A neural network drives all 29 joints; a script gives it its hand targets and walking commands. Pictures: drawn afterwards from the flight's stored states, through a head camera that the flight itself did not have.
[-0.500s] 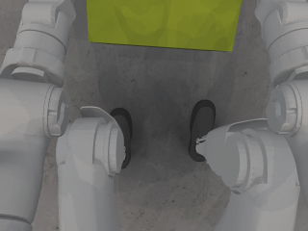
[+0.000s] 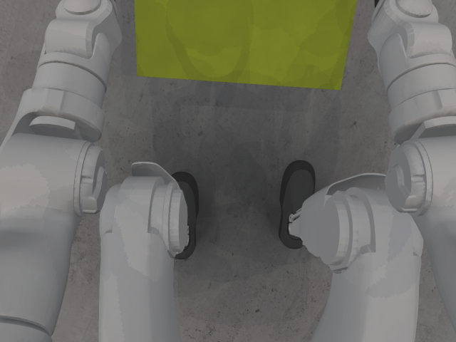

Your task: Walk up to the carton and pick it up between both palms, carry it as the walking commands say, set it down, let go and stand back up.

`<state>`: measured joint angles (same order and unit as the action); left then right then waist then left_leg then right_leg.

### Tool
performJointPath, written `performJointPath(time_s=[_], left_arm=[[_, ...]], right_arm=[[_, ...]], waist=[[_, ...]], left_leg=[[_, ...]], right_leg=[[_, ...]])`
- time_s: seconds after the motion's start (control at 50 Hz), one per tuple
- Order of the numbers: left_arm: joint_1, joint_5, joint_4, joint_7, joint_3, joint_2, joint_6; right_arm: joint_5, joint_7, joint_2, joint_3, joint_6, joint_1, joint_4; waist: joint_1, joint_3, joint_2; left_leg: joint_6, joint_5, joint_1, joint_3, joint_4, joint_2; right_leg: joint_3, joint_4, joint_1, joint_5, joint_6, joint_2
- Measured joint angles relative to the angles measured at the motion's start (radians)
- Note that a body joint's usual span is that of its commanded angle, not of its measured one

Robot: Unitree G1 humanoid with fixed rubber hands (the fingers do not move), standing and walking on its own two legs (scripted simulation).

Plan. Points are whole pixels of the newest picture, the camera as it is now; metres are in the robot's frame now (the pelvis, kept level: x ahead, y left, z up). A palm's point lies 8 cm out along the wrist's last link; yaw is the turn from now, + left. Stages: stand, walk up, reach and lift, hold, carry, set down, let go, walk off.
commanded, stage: reach and lift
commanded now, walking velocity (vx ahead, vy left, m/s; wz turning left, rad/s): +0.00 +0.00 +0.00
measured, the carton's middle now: (242, 15) +0.54 +0.01 -0.24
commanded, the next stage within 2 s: none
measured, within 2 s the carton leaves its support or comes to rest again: neither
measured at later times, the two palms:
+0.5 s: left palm out of the picture +0.54 +0.19 -0.11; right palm out of the picture +0.55 -0.18 -0.10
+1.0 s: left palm out of the picture +0.53 +0.19 -0.03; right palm out of the picture +0.53 -0.18 -0.02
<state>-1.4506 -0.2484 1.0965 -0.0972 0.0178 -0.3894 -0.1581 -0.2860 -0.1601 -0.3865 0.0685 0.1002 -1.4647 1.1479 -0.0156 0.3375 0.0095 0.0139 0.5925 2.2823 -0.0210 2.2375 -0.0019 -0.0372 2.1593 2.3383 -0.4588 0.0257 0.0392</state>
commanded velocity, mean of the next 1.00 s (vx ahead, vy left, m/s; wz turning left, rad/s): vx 0.00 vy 0.00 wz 0.00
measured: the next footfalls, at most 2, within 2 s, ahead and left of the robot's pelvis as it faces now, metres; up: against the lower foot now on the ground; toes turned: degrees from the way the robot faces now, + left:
none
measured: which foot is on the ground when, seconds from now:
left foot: down 0.00-1.00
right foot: down 0.00-1.00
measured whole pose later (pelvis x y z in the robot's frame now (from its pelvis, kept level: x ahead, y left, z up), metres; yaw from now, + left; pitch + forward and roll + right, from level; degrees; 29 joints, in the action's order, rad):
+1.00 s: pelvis +0.01 +0.00 +0.08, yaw +1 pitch +49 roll +0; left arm -1.17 0.06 0.75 -0.02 0.35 -0.21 -0.35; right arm 0.07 -0.07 -0.17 0.43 0.31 -1.16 0.72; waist 0.00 -0.07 0.02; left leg 0.02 0.54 2.24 -0.02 1.93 0.00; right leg -0.04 1.87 2.28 -0.43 0.03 0.02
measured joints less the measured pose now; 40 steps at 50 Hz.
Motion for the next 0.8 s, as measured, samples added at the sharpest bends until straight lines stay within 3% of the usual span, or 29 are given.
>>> performJointPath(time_s=[0.18,0.62,0.8], left_arm=[[0.014,0.068,-0.011,0.021,0.073,0.021,-0.033],[0.181,0.184,-0.227,0.03,0.201,0.102,-0.123],[0.24,0.265,-0.278,0.051,0.276,0.152,-0.153]], right_arm=[[0.096,0.018,0.024,0.089,0.048,0.029,-0.047],[0.241,0.04,0.122,0.255,0.147,0.195,-0.291],[0.308,0.075,0.173,0.324,0.176,0.265,-0.356]], waist=[[0.002,-0.068,-0.012],[0.012,-0.246,0.001],[0.018,-0.344,0.004]], left_leg=[[-0.004,-0.011,-0.008,0.003,-0.047,0.002],[-0.001,-0.001,-0.009,0.004,-0.139,0.006],[0.002,-0.024,-0.027,0.004,-0.23,0.009]], right_leg=[[0.0,-0.046,-0.013,0.005,0.002,0.003],[-0.003,-0.129,-0.015,-0.014,0.01,-0.005],[-0.005,-0.214,-0.035,0.0,0.01,-0.012]])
